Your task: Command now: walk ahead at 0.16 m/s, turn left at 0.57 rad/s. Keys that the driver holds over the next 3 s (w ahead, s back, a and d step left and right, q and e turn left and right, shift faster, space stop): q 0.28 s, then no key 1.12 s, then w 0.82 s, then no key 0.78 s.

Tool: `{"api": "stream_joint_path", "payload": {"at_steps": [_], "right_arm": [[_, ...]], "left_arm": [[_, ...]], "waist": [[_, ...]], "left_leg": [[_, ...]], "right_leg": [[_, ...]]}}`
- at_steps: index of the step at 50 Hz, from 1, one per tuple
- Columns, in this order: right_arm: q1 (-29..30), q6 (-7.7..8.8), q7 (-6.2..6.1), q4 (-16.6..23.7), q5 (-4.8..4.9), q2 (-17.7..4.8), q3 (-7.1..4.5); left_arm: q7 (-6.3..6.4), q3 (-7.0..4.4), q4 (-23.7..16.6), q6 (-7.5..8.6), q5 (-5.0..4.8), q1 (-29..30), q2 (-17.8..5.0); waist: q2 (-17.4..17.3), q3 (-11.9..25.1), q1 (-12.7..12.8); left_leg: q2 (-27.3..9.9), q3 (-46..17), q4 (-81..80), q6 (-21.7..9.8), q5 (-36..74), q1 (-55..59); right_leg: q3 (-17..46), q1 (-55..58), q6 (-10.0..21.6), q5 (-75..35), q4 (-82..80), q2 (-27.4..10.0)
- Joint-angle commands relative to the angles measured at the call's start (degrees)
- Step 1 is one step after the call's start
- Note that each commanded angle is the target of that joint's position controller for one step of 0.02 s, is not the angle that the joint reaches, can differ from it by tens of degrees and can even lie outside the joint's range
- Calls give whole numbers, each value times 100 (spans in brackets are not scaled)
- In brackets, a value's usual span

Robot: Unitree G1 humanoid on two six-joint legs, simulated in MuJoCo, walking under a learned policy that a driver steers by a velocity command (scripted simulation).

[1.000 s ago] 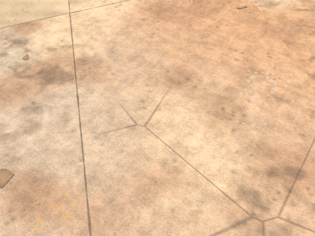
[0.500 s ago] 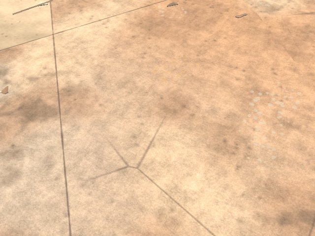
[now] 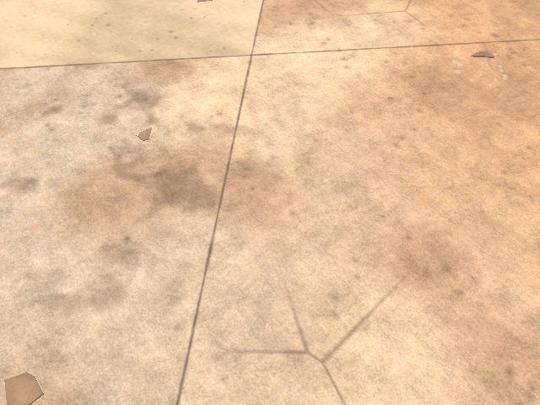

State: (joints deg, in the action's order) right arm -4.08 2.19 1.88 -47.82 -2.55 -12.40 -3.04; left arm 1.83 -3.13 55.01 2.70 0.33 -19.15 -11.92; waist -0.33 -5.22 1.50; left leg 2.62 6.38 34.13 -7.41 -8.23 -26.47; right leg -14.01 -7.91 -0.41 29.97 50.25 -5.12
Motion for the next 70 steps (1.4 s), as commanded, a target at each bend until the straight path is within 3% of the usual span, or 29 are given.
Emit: {"api": "stream_joint_path", "payload": {"at_steps": [1,2,3,4,5,8,15,23,26,27,28,29,30,31,32,35,37,39,41,43,44,45,48,56,70], "right_arm": [[-1588,-153,-177,97,267,-1638,-484],[-1124,-207,-221,167,284,-1289,-393],[-821,-228,-240,174,283,-971,-303],[-735,-235,-266,188,313,-826,-268],[-686,-227,-262,203,281,-739,-237],[-741,-160,-209,254,190,-996,-304],[-995,-320,-227,348,171,-1128,-363],[-988,-371,-212,303,64,-1016,-287],[-879,-427,-237,239,140,-983,-239],[-902,-432,-266,222,190,-911,-204],[-1087,-404,-280,240,226,-610,-114],[-1128,-355,-292,284,296,-543,-94],[-910,-361,-298,198,153,-842,-165],[-952,-372,-265,131,177,-834,-178],[-981,-385,-250,49,191,-772,-174],[-1051,-428,-242,-146,160,-631,-106],[-837,-428,-299,-193,222,-517,-38],[-807,-425,-355,-298,289,-520,-11],[-920,-387,-392,-460,256,-607,2],[-859,-331,-409,-568,164,-983,-51],[-763,-329,-376,-670,246,-826,-22],[-769,-311,-356,-718,236,-657,25],[-803,-281,-402,-947,205,-698,60],[-821,-242,-418,-1320,203,-663,138],[-1099,-213,-416,-1686,206,-456,251]], "left_arm": [[-16,-135,-627,-87,51,-265,-707],[-27,-110,-722,-75,25,118,-612],[-12,-116,-708,-79,65,281,-610],[-3,-137,-748,-155,159,281,-661],[0,-142,-711,-259,212,150,-653],[-13,-120,-757,-419,158,128,-550],[25,-153,-1086,-541,128,938,-726],[56,-71,-1112,-439,-3,819,-670],[87,-30,-969,-372,-26,301,-585],[101,-22,-934,-324,11,184,-617],[130,-55,-1017,-275,122,354,-940],[96,-80,-1226,-255,151,850,-1299],[63,-47,-1162,-226,168,919,-1091],[37,45,-1154,-184,112,1082,-801],[31,72,-1117,-168,83,1197,-734],[42,88,-952,-154,51,984,-781],[27,80,-772,-167,58,661,-841],[27,54,-630,-201,60,547,-921],[20,36,-564,-216,34,633,-937],[-35,18,-535,-180,12,441,-891],[-29,56,-420,-197,-18,507,-746],[-8,46,-353,-229,1,667,-792],[-25,33,-236,-283,32,774,-780],[-32,86,234,-307,33,674,-706],[-12,201,724,-292,28,373,-546]], "waist": [[-187,2298,-551],[-132,1513,-457],[76,944,-262],[-45,793,-145],[-109,858,-63],[-125,1100,0],[-497,893,-311],[-639,830,-363],[-536,792,-115],[-378,739,-53],[463,743,-242],[1119,546,-420],[941,477,-261],[691,467,-386],[665,408,-440],[849,551,-345],[856,676,-137],[890,748,-106],[752,781,-203],[164,820,56],[-177,661,-23],[-116,503,-148],[-217,374,-131],[-41,203,-112],[4,161,-111]], "left_leg": [[-2409,-3324,-981,-1709,4309,3660],[-2158,-2875,-1246,-1538,3454,2824],[-1780,-2522,-1468,-1218,3051,2143],[-1533,-2290,-1560,-1028,2873,1733],[-1363,-2159,-1619,-892,2737,1497],[-1143,-2107,-1657,-742,2435,1310],[-1021,-2870,-2040,-530,-553,1465],[-1078,-3056,-1845,-545,-39,1386],[-983,-3087,-1556,-316,344,1206],[-807,-2993,-1403,-63,49,931],[-373,-2533,-773,268,-816,586],[554,-1543,-236,498,-1528,86],[336,-1373,630,570,-1993,667],[267,-1427,932,617,-1770,873],[249,-1389,1037,677,-1567,912],[155,-1130,658,860,-1529,869],[61,-938,3,901,-1504,994],[18,-837,-777,871,-1051,1284],[-212,-1046,-1717,809,248,2026],[-744,-1492,-1216,683,1487,2636],[-682,-1446,-1191,591,1203,2260],[-657,-1476,-1351,587,904,2065],[-639,-1503,-1551,577,671,1899],[-662,-1558,-1744,516,55,1728],[-623,-1528,-1771,480,-199,1570]], "right_leg": [[1438,-2677,-137,508,3300,355],[1465,-2760,-131,-32,3020,213],[1513,-2665,-146,-359,2503,53],[1550,-2433,-167,-534,2148,-16],[1548,-2157,-185,-658,1969,-1],[1558,-1974,-232,-845,1570,123],[1769,-2480,-319,-1062,601,231],[1580,-1405,5,-560,-733,549],[1426,-475,221,-1071,-2311,697],[1593,-10,319,-1566,-3162,557],[2645,229,525,-1343,-3817,-384],[3880,-8,1014,-2230,-4086,-1479],[3734,-749,1439,-2864,-3881,-1645],[3326,-800,1394,-3122,-3825,-1290],[2884,-745,1207,-3300,-3714,-950],[2295,59,1006,-4688,-3213,-502],[2322,498,1026,-5344,-2928,-535],[2404,695,947,-5629,-2755,-529],[2420,409,649,-5090,-2730,-424],[2261,-167,421,-3728,-2926,-99],[2065,-58,377,-3134,-3141,81],[2019,25,333,-2866,-3078,118],[2033,96,362,-2801,-3074,70],[2048,-9,295,-2183,-3255,99],[2054,-157,260,-1976,-3253,95]]}}
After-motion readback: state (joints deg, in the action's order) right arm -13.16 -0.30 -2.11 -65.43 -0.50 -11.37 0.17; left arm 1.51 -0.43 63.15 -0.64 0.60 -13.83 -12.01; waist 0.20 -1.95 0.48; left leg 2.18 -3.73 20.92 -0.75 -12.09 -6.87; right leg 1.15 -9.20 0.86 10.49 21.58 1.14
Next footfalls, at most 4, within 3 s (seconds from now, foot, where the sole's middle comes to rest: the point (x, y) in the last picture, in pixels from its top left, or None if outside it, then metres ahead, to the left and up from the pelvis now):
0.56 right None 0.13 -0.13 -0.75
0.84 left None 0.05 0.07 -0.75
2.12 left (233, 403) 0.43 0.12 -0.75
2.58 right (274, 309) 0.67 0.03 -0.75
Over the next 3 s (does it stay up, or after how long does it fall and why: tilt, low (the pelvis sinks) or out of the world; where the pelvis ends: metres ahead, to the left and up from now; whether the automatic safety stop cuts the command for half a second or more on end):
stays up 0.56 0.09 0.03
